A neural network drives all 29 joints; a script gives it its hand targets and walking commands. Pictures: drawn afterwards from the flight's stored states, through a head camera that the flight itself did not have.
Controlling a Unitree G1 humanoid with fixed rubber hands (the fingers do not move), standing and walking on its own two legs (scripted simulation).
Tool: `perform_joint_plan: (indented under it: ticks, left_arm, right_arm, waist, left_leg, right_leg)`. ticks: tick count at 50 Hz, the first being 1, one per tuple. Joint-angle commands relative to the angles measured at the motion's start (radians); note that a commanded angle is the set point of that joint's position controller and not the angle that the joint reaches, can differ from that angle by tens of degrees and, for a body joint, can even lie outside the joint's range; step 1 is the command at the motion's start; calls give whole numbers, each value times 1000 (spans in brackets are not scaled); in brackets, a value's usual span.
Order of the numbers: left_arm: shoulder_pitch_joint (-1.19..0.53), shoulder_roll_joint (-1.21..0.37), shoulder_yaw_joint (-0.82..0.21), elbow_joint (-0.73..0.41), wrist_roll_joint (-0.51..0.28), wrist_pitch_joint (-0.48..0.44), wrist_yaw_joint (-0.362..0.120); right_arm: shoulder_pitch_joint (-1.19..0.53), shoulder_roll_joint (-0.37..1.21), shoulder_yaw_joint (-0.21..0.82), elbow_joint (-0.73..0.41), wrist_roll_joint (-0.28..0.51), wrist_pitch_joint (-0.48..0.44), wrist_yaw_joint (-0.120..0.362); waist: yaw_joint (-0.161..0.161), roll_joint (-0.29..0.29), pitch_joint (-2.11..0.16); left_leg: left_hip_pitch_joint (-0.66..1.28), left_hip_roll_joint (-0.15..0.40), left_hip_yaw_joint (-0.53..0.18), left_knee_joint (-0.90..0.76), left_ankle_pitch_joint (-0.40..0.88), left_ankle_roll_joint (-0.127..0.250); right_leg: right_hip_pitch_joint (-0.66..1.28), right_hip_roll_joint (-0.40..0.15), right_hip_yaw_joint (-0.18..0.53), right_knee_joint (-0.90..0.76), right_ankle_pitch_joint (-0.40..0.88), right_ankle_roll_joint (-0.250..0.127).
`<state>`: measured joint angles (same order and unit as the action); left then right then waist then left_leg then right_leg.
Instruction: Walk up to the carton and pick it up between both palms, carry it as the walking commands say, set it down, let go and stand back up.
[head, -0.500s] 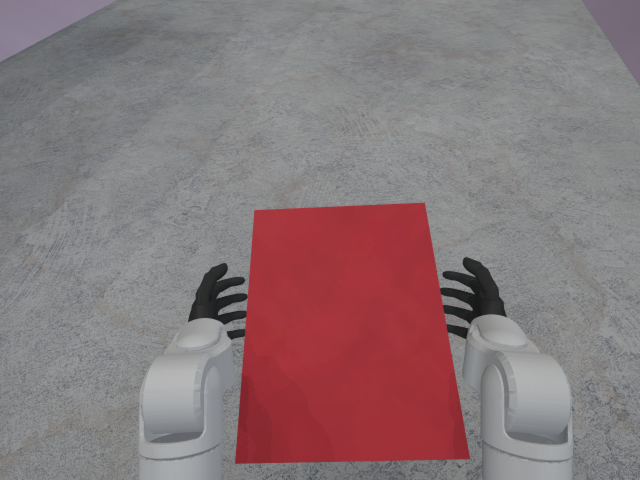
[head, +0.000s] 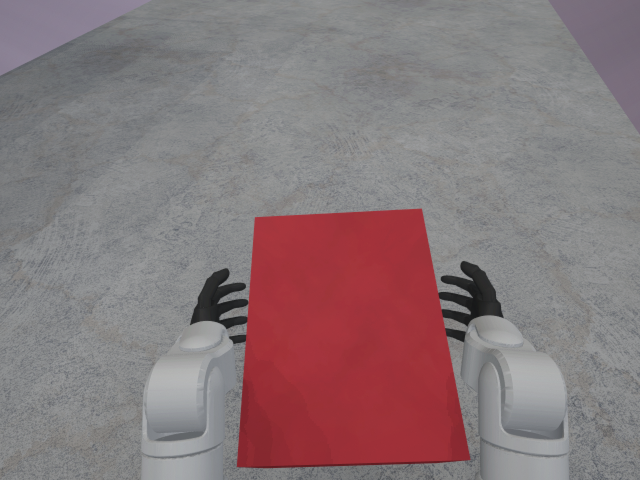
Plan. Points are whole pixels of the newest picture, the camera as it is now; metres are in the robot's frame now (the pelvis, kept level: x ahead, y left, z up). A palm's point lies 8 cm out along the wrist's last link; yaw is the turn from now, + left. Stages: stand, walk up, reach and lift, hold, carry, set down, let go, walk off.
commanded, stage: carry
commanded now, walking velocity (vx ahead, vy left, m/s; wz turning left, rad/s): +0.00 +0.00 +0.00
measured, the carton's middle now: (343, 338) +0.30 +0.00 +0.02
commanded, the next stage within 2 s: none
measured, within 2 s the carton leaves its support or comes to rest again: neither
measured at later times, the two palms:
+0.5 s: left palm (227, 334) +0.27 +0.14 +0.08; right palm (482, 328) +0.28 -0.16 +0.08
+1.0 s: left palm (219, 337) +0.27 +0.15 +0.07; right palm (475, 332) +0.28 -0.15 +0.08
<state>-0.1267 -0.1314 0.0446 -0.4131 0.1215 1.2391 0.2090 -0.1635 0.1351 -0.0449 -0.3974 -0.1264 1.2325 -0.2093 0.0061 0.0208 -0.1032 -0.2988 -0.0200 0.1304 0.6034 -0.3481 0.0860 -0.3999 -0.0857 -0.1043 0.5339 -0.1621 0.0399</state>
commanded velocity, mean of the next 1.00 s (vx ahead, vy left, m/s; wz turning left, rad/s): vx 0.00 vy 0.00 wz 0.00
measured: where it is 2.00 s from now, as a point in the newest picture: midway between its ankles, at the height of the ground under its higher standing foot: outside the picture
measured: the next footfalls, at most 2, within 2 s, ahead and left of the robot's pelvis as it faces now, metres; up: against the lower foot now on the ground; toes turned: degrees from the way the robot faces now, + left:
none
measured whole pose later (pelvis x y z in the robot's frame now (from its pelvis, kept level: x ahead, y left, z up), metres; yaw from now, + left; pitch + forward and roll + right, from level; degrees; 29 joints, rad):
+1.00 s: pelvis +0.01 +0.00 +0.00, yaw -1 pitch +3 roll -1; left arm -0.10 -0.13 0.05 -0.18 0.15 1.02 0.18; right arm -0.15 0.13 -0.09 -0.13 -0.15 0.99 -0.15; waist 0.01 0.00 -0.14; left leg -0.28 -0.02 0.15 0.57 -0.34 0.09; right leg -0.39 -0.08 -0.09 0.50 -0.15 0.04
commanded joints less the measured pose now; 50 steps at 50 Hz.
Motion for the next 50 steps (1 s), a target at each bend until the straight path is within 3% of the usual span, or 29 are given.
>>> perform_joint_plan:
  ticks: [1, 9, 16, 25, 33, 50]
  left_arm:
    - [-397, -933, -585, -82, -359, -26, -243]
    - [-406, -901, -533, 11, -320, -61, -246]
    - [-442, -891, -469, 151, -261, -184, -264]
    - [-387, -892, -507, 125, -270, -261, -266]
    - [-353, -858, -547, 54, -292, -236, -250]
    - [-375, -858, -514, 127, -265, -261, -252]
  right_arm:
    - [-357, 906, 582, -51, 365, -10, 245]
    - [-371, 868, 526, 46, 330, -50, 254]
    - [-416, 842, 445, 199, 273, -179, 279]
    - [-364, 840, 473, 179, 280, -267, 284]
    - [-324, 805, 503, 109, 293, -243, 269]
    - [-347, 798, 460, 187, 265, -265, 278]
  waist:
    - [0, -9, -181]
    - [1, -16, -182]
    - [1, -26, -195]
    - [2, -12, -227]
    - [1, -1, -230]
    - [-2, -1, -190]
  left_leg:
    - [-8, 192, -181, -162, 222, -35]
    - [-10, 176, -167, -173, 175, -36]
    - [-5, 151, -153, -173, 146, -37]
    - [32, 158, -152, -149, 254, -29]
    - [36, 173, -155, -141, 355, -21]
    - [5, 176, -157, -178, 276, -22]
  right_leg:
    - [152, -83, 109, -60, 73, -16]
    - [164, -74, 117, -95, 76, -26]
    - [163, -62, 117, -108, 72, -33]
    - [168, -51, 104, -76, 122, -31]
    - [152, -44, 98, -46, 148, -29]
    - [134, -42, 93, -51, 74, -20]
